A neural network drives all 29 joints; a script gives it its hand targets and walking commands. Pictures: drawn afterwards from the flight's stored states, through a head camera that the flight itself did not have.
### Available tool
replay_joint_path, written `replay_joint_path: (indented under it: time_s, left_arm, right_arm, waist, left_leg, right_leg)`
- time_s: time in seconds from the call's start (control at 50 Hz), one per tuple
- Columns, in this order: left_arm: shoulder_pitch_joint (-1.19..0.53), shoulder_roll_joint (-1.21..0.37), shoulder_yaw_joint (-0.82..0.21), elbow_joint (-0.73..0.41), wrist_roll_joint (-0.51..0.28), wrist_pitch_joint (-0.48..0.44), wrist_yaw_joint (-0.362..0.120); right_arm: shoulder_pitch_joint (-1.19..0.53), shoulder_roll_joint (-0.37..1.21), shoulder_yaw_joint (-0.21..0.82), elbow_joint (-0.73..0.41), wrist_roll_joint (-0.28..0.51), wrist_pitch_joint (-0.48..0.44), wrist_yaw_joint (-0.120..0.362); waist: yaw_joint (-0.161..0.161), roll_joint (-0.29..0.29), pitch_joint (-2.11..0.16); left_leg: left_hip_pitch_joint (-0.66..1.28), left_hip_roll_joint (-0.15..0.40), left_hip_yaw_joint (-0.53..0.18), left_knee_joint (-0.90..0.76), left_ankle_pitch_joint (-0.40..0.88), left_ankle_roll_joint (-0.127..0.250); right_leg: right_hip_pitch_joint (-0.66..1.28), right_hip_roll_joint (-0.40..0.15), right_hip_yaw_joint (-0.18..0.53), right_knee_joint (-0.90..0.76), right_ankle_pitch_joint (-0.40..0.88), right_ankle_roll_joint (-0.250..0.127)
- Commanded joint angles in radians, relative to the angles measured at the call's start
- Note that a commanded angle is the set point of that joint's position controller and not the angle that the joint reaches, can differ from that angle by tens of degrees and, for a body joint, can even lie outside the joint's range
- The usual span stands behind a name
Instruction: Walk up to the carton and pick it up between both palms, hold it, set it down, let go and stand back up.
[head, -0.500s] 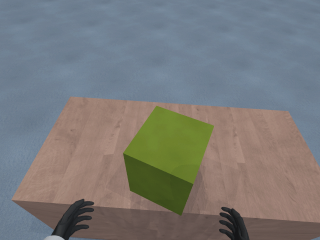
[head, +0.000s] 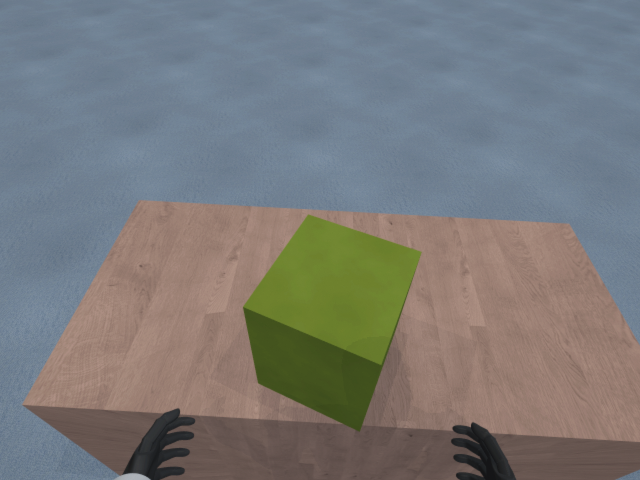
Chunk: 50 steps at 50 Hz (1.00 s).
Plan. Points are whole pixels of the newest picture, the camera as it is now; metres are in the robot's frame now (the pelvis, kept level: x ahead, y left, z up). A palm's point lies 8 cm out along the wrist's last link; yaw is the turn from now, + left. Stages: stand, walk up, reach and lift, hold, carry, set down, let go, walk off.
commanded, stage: let go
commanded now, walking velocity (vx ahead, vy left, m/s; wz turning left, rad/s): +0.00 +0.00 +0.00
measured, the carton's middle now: (333, 322) +0.40 -0.01 -0.10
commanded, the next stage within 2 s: stand in 0.36 s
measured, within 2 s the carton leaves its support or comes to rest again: neither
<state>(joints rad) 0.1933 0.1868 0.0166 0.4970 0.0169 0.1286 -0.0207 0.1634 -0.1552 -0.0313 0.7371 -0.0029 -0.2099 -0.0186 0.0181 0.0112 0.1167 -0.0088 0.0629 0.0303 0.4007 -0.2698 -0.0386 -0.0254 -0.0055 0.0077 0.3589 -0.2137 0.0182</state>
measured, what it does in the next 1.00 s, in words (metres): shifts its weight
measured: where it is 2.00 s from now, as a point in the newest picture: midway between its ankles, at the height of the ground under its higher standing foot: outside the picture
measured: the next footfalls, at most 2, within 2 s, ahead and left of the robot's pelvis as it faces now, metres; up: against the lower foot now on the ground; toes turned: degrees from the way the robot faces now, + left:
none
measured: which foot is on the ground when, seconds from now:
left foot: down 0.00-1.00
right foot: down 0.00-1.00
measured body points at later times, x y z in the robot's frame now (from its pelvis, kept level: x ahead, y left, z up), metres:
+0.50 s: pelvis -0.01 -0.01 +0.00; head -0.01 -0.02 +0.45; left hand +0.14 +0.23 -0.09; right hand +0.14 -0.25 -0.11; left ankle -0.02 +0.14 -0.74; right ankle +0.00 -0.13 -0.74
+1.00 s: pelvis -0.05 -0.01 -0.01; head -0.06 -0.02 +0.44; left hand +0.02 +0.26 -0.11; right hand +0.04 -0.25 -0.14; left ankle -0.02 +0.14 -0.74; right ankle +0.00 -0.13 -0.74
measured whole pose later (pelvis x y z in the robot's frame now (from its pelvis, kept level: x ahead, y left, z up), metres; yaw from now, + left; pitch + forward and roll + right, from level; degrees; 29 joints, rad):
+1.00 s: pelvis -0.05 -0.01 -0.01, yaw +2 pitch -3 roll +0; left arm 0.38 0.26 -0.02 0.66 0.01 -0.02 0.01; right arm 0.31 -0.26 0.00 0.77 -0.02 -0.01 0.02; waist 0.00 0.04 0.02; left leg -0.23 0.03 0.00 0.53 -0.24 -0.03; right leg -0.26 -0.04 -0.02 0.54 -0.22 0.02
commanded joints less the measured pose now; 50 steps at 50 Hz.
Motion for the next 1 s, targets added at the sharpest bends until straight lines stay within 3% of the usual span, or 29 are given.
replay_joint_path:
  time_s: [0.0, 0.18, 0.26, 0.34, 0.36, 0.38, 0.44, 0.66, 0.78, 0.84, 0.98]
  left_arm:
    - [-0.101, 0.102, 0.039, -0.144, 0.001, -0.024, 0.015]
    - [-0.107, 0.077, 0.013, -0.106, -0.002, 0.011, 0.027]
    - [-0.093, 0.08, 0.019, -0.107, -0.001, 0.012, 0.025]
    - [-0.121, 0.1, 0.036, -0.148, 0.002, 0.0, 0.04]
    - [0.043, 0.177, 0.064, -0.012, 0.007, -0.093, 0.049]
    - [0.081, 0.187, 0.062, 0.004, -0.001, -0.126, 0.044]
    - [0.045, 0.176, 0.051, 0.009, 0.001, -0.174, 0.033]
    - [0.112, 0.207, 0.028, 0.051, -0.003, -0.178, 0.034]
    - [0.147, 0.226, 0.019, 0.059, -0.006, -0.179, 0.035]
    - [0.163, 0.23, 0.018, 0.065, -0.005, -0.179, 0.035]
    - [0.192, 0.223, 0.015, 0.071, -0.003, -0.172, 0.035]
  right_arm:
    - [-0.082, -0.098, -0.029, -0.117, -0.013, -0.031, 0.004]
    - [-0.092, -0.121, -0.055, -0.101, -0.036, 0.008, 0.019]
    - [-0.077, -0.112, -0.046, -0.112, -0.037, 0.007, 0.021]
    - [-0.087, -0.116, -0.057, -0.143, -0.045, 0.002, 0.026]
    - [0.01, -0.224, -0.048, -0.064, -0.009, 0.088, 0.004]
    - [0.031, -0.217, -0.047, -0.083, 0.0, 0.123, 0.001]
    - [0.056, -0.211, -0.037, -0.085, -0.007, 0.152, 0.002]
    - [0.086, -0.229, -0.024, -0.057, -0.018, 0.173, 0.03]
    - [0.113, -0.242, -0.014, -0.05, -0.021, 0.177, 0.034]
    - [0.124, -0.252, -0.012, -0.05, -0.022, 0.179, 0.035]
    - [0.133, -0.259, -0.014, -0.045, -0.018, 0.182, 0.034]
  waist:
    - [-0.005, 0.014, -0.111]
    - [-0.014, 0.003, -0.083]
    - [-0.01, -0.025, -0.09]
    - [0.001, -0.016, -0.099]
    - [0.028, 0.074, -0.127]
    - [0.011, 0.041, -0.152]
    - [-0.017, 0.002, -0.225]
    - [-0.012, -0.008, -0.06]
    - [-0.017, -0.041, -0.062]
    - [-0.019, -0.01, -0.038]
    - [-0.009, -0.008, -0.048]
  left_leg:
    - [0.013, -0.067, 0.059, -0.043, 0.311, -0.018]
    - [-0.033, -0.068, 0.068, -0.069, 0.205, -0.009]
    - [-0.031, -0.074, 0.067, -0.053, 0.246, -0.006]
    - [-0.041, -0.074, 0.069, -0.057, 0.215, -0.001]
    - [-0.168, 0.007, -0.025, 0.019, 0.384, 0.029]
    - [-0.158, 0.022, -0.033, 0.007, 0.292, 0.039]
    - [-0.096, 0.036, -0.047, 0.026, 0.32, 0.044]
    - [-0.226, 0.023, -0.077, -0.006, 0.08, 0.049]
    - [-0.245, 0.011, -0.084, -0.007, -0.055, 0.05]
    - [-0.268, 0.012, -0.097, -0.007, -0.079, 0.049]
    - [-0.337, 0.006, -0.12, -0.033, -0.211, 0.056]
  right_leg:
    - [-0.036, 0.034, -0.047, -0.061, 0.186, -0.031]
    - [-0.028, 0.038, -0.051, -0.059, 0.087, -0.033]
    - [-0.018, 0.036, -0.047, -0.051, 0.154, -0.023]
    - [-0.037, 0.034, -0.046, -0.041, 0.133, -0.017]
    - [-0.068, -0.054, 0.007, 0.05, 0.323, -0.023]
    - [-0.064, -0.076, 0.016, 0.045, 0.281, -0.022]
    - [-0.076, -0.086, 0.027, 0.068, 0.347, -0.032]
    - [-0.206, -0.084, 0.025, 0.049, 0.1, -0.029]
    - [-0.247, -0.075, 0.039, 0.028, -0.07, -0.026]
    - [-0.274, -0.073, 0.046, 0.031, -0.097, -0.025]
    - [-0.268, -0.066, 0.037, 0.054, -0.19, -0.027]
